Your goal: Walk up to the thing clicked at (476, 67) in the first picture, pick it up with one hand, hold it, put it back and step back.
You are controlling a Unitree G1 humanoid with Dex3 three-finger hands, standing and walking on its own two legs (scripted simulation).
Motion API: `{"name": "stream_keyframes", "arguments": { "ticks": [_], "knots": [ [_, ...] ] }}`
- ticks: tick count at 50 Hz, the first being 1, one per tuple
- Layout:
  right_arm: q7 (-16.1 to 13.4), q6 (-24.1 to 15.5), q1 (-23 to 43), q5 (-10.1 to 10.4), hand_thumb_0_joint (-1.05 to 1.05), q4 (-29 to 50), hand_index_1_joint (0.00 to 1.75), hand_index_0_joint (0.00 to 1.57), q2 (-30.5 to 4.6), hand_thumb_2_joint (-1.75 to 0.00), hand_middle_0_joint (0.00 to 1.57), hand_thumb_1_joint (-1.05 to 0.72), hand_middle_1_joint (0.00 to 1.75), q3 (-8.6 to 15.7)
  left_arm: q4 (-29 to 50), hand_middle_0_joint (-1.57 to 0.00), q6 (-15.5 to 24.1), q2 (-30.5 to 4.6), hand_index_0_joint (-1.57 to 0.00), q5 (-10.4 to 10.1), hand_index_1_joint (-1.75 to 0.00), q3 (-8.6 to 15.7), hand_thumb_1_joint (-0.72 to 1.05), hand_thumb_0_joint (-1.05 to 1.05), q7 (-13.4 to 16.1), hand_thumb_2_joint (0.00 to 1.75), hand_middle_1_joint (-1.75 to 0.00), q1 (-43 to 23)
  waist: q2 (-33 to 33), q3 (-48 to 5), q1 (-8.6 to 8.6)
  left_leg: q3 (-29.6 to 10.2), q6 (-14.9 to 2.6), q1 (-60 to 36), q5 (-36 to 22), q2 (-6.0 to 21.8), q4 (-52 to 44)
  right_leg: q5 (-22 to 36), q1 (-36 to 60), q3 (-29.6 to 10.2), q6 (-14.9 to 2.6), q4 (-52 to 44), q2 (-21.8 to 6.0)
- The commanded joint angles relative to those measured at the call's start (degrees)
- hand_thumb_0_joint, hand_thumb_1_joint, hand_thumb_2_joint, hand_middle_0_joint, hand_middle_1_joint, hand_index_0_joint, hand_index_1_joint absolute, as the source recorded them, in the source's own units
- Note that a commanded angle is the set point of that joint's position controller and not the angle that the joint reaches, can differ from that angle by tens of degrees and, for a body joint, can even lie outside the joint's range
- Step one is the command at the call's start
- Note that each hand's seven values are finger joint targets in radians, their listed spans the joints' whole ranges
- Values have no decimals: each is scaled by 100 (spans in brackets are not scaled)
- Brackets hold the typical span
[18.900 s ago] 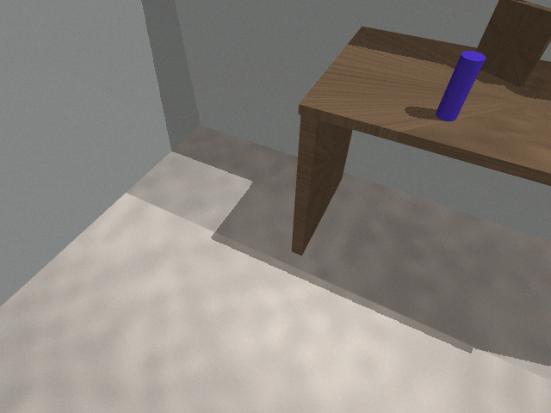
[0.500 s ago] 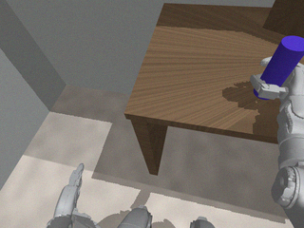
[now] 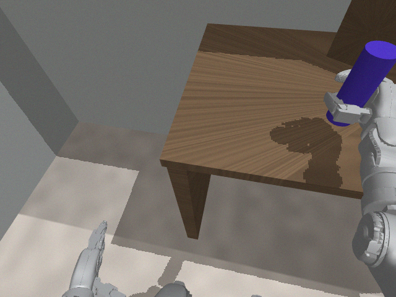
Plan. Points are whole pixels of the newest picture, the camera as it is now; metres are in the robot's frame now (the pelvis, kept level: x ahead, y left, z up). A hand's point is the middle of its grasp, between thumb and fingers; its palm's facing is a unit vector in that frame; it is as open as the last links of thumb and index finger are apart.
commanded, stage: settle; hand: right
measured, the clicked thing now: (357, 88) +0.49 -0.21 +0.16
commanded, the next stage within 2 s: lift in 0.28 s
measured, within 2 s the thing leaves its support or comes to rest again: neither
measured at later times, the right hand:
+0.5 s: hand (352, 92) +0.48 -0.20 +0.16, palm faces +0.15 +0.99 -0.01, open 6.8 cm
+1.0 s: hand (376, 83) +0.42 -0.19 +0.23, palm faces +0.14 +0.99 -0.02, open 6.8 cm
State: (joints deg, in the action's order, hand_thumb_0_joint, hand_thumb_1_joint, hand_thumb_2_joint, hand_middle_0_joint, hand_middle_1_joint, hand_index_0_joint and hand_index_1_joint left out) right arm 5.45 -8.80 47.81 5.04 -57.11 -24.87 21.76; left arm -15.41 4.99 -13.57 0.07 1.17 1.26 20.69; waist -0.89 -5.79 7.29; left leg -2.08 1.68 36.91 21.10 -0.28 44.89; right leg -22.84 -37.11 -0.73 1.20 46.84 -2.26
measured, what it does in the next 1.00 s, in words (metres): stands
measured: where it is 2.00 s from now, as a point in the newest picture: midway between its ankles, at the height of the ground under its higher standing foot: outside the picture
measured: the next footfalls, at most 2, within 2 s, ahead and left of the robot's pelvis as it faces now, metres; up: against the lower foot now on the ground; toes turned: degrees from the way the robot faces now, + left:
none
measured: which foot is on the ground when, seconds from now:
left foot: down 0.00-1.00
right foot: down 0.00-1.00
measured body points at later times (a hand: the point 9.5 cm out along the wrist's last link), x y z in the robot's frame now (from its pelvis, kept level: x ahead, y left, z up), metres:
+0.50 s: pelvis +0.00 +0.00 +0.01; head +0.05 +0.00 +0.46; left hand +0.14 +0.26 -0.05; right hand +0.47 -0.25 +0.16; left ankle +0.01 +0.14 -0.70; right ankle +0.00 -0.13 -0.70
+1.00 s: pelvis +0.00 +0.00 +0.02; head +0.00 +0.02 +0.47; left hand +0.16 +0.26 -0.05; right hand +0.41 -0.24 +0.23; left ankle +0.01 +0.14 -0.70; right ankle +0.00 -0.13 -0.70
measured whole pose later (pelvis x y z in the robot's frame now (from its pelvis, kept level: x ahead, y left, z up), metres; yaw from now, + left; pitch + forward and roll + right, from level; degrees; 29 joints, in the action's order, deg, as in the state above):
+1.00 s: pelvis +0.00 +0.00 +0.02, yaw -1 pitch +4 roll +0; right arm 3.8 10.5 35.4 9.6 -26.0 -18.1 16.5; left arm -22.9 5.0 -13.8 -1.7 3.7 2.7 20.2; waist -3.0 -5.3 1.2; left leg -2.0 1.7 22.3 19.0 1.0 37.0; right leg -19.6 -21.9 -0.5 1.1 37.2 -1.2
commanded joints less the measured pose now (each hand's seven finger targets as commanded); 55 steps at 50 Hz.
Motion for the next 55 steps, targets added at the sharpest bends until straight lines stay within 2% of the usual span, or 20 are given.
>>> {"name": "stream_keyframes", "arguments": {
  "ticks": [1, 5, 6, 8, 11, 12, 16, 18, 25, 27, 30, 31, 33, 39, 42, 43, 46, 47, 54, 55],
  "knots": [
    [7, -446, 3014, 116, 0, 1602, 145, 140, -1537, -134, 138, -53, 145, 140, 840, -5, 284, -762, -5, -51, -5, 387, -55, 0, 112, 5, -5, -120, -387, -2563, -24, 264, -140, -1210, -2345, -98, -422, 2284, 1622, 132, -152, -439, 150],
    [25, -400, 2989, 150, 0, 1529, 146, 139, -1488, -136, 136, -53, 146, 131, 708, -5, 312, -683, -5, -66, -5, 301, -56, 0, 101, 6, -5, -188, -491, -2521, -59, 315, -156, -1041, -2156, -137, -486, 2447, 1833, 70, -105, -516, 109],
    [31, -428, 3130, 140, 0, 1874, 146, 139, -1715, -137, 136, -53, 146, 239, 819, -5, 319, -820, -5, -61, -6, 411, -56, 0, 115, 6, -5, -289, -618, -2859, -113, 311, -155, -1149, -2249, -132, -474, 2560, 2023, 69, -95, -517, 103],
    [49, -352, 2848, 158, 0, 1373, 146, 138, -1425, -137, 136, -54, 146, 94, 471, -5, 291, -633, -5, -63, -5, 276, -56, 0, 99, 5, -5, -20, -335, -2367, -71, 300, -141, -1203, -2289, -115, -529, 2379, 1729, 113, -127, -536, 135],
    [38, -322, 2975, 184, 0, 1628, 146, 138, -1674, -138, 135, -55, 146, 236, 599, -5, 314, -866, -5, -77, -5, 456, -56, 0, 134, 5, -5, -178, -354, -2652, -65, 258, -132, -1404, -2366, -81, -559, 2278, 1772, 141, -156, -601, 159],
    [27, -317, 3046, 165, 0, 1839, 147, 138, -1651, -138, 136, -55, 147, 200, 603, -5, 300, -728, -5, -74, -5, 288, -56, 0, 112, 5, -5, -175, -354, -2603, -181, 265, -129, -1461, -2342, -86, -580, 2304, 1779, 138, -143, -644, 158],
    [53, -264, 2952, 184, 0, 1600, 147, 137, -1542, -139, 135, -56, 147, 132, 588, -5, 301, -803, -5, -103, -6, 415, -56, 0, 117, 5, -5, -228, -176, -2470, -70, 277, -120, -1440, -2548, -79, -606, 2505, 1864, 130, -150, -637, 151],
    [28, -250, 3085, 161, 0, 1747, 146, 136, -1574, -139, 134, -56, 146, 134, 531, -5, 296, -679, -5, -99, -6, 288, -56, 0, 103, 6, -5, -344, -345, -2448, -181, 242, -139, -1503, -2387, -55, -632, 2308, 1732, 152, -144, -704, 172],
    [40, -147, 3025, 240, 0, 2168, 140, 134, -1490, -131, 133, -50, 140, 60, 579, -6, 300, -916, -6, -130, -6, 595, -55, 0, 156, 5, -6, -280, -399, -2622, -197, 309, -131, -1521, -2400, -83, -746, 2518, 2233, 132, -122, -800, 144],
    [46, -86, 2996, 270, 0, 2259, 141, 134, -1247, -131, 133, -50, 141, -93, 515, -6, 303, -602, -6, -136, -6, 289, -55, 0, 121, 5, -6, -236, -416, -2415, -286, 307, -147, -1568, -2281, -71, -785, 2357, 2091, 141, -118, -861, 155],
    [-26, -2, 2906, 296, 0, 2557, 141, 135, -1376, -132, 134, -51, 141, 9, 548, -6, 315, -615, -6, -139, -6, 307, -56, 0, 137, 6, -6, -398, -479, -2459, -389, 289, -137, -1723, -2195, -48, -850, 2216, 2100, 176, -129, -936, 177],
    [-31, 76, 2767, 301, 0, 2512, 141, 134, -1261, -131, 133, -49, 141, -76, 441, -6, 307, -718, -6, -144, -6, 437, -55, 0, 170, 5, -6, -239, -373, -2365, -326, 313, -145, -1686, -2149, -73, -865, 2169, 2148, 158, -129, -1000, 159],
    [-30, 195, 2637, 334, 0, 2755, 140, 134, -1149, -131, 132, -49, 140, -133, 578, -6, 322, -600, -6, -154, -6, 276, -56, 0, 172, 6, -6, -414, -429, -2252, -365, 354, -146, -1636, -2014, -91, -934, 2145, 2237, 135, -117, -1071, 140],
    [-131, 640, 2152, 453, 0, 3685, 141, 136, -1036, -130, 135, -53, 141, -89, 414, -5, 302, -858, -5, -169, -6, 664, -55, 0, 249, 5, -6, -111, -212, -2219, -478, 381, -126, -1984, -2412, -51, -950, 2447, 2408, 164, -145, -1096, 169],
    [-139, 921, 1918, 504, 0, 4186, 143, 139, -799, -132, 138, -54, 143, -207, 482, -5, 302, -597, -5, -195, -5, 420, -55, 0, 215, 5, -5, -307, -213, -1949, -594, 393, -134, -2019, -2312, -40, -1012, 2415, 2353, 148, -149, -1200, 165],
    [-163, 1033, 1892, 519, 0, 4299, 143, 139, -917, -132, 138, -54, 143, -107, 402, -5, 303, -752, -5, -207, -5, 603, -55, 0, 243, 5, -5, -314, -151, -1949, -584, 403, -123, -1988, -2262, -42, -1050, 2386, 2460, 135, -158, -1221, 153],
    [-140, 1375, 1737, 548, 0, 4651, 143, 139, -524, -131, 138, -54, 143, -358, 389, -5, 299, -610, -5, -209, -5, 466, -55, 0, 214, 5, -5, -506, -14, -1721, -560, 368, -92, -1977, -2168, -2, -1165, 2159, 2453, 172, -190, -1306, 183],
    [-155, 1495, 1644, 565, 0, 4713, 143, 139, -595, -132, 138, -55, 143, -301, 255, -5, 311, -747, -5, -211, -5, 624, -55, 0, 242, 5, -5, -479, 47, -1612, -565, 375, -76, -1979, -2111, 7, -1180, 2082, 2448, 178, -191, -1312, 188],
    [-160, 2226, 1237, 643, 0, 5524, 144, 141, -609, -132, 141, -60, 144, -150, 7, -5, 349, -618, -5, -247, -5, 513, -55, 0, 127, 4, -5, -471, -59, -1427, -684, 439, -81, -2018, -1845, 4, -1319, 1931, 2608, 158, -175, -1462, 197],
    [-176, 2322, 1299, 648, 0, 5731, 145, 141, -580, -133, 141, -58, 145, -157, 149, -5, 373, -803, -5, -251, -5, 715, -55, 0, 141, 5, -5, -577, 73, -1605, -631, 440, -72, -2089, -1960, 2, -1307, 2026, 2696, 150, -181, -1466, 196]
  ]
}}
